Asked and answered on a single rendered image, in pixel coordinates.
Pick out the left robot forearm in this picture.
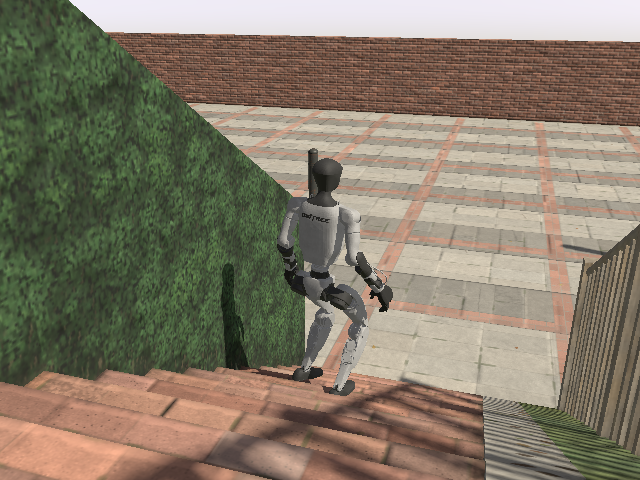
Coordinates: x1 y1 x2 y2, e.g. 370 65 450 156
277 238 297 271

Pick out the right robot forearm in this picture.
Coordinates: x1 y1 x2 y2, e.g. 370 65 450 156
355 252 385 293

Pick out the left robot upper arm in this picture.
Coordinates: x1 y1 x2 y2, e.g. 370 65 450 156
277 197 307 249

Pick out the robot head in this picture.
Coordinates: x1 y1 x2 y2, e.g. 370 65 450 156
307 158 343 207

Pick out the right robot hand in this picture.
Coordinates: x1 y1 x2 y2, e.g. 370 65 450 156
369 285 393 312

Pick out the right robot upper arm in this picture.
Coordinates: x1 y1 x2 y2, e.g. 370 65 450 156
339 206 362 266

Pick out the humanoid robot torso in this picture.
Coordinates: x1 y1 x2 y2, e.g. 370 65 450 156
299 194 345 302

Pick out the left robot hand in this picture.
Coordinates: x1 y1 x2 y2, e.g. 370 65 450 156
284 265 299 286

